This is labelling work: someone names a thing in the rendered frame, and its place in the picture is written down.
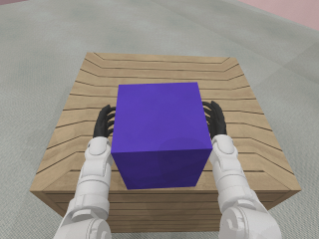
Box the robot left hand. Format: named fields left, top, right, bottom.
left=93, top=105, right=116, bottom=138

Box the left robot upper arm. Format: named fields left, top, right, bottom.
left=54, top=217, right=112, bottom=239

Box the robot left forearm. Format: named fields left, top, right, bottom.
left=56, top=136, right=114, bottom=233

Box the robot right hand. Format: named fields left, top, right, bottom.
left=202, top=101, right=227, bottom=140

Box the right robot upper arm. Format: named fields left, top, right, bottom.
left=218, top=206, right=282, bottom=239

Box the robot right forearm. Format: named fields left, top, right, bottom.
left=209, top=134, right=282, bottom=239

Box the carton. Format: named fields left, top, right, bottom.
left=111, top=82, right=213, bottom=190

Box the pedestal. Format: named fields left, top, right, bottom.
left=29, top=52, right=302, bottom=233

